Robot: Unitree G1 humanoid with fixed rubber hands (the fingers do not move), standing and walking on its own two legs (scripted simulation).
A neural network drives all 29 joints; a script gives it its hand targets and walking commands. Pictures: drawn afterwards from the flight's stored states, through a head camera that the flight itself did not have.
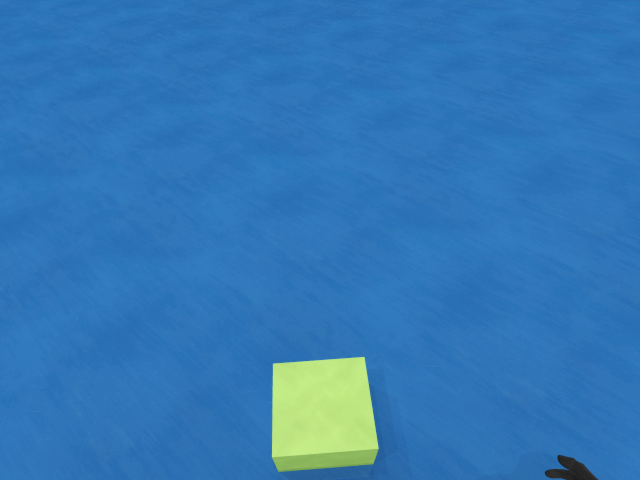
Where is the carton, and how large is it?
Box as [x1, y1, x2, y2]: [272, 357, 378, 471]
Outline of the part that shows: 364,357 273,364 272,458 278,471 373,463 378,447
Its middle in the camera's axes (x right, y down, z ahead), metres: +0.01 +0.49 +1.12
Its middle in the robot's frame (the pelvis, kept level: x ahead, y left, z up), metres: +0.44 +0.02 -0.69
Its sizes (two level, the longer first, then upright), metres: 0.269 0.247 0.164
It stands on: the floor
